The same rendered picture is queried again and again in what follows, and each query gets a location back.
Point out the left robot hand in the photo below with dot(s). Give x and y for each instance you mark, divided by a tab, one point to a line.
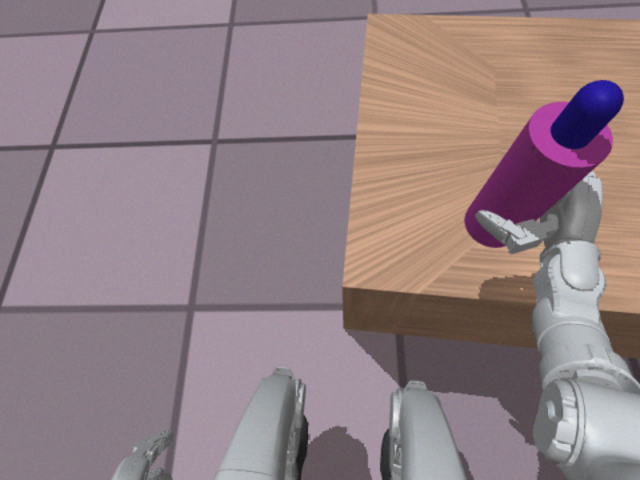
136	467

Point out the right robot hand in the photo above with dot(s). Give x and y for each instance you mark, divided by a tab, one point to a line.
576	215

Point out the bottle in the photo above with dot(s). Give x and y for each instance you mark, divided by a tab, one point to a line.
561	144

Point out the right robot arm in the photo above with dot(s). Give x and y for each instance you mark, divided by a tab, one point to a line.
588	420

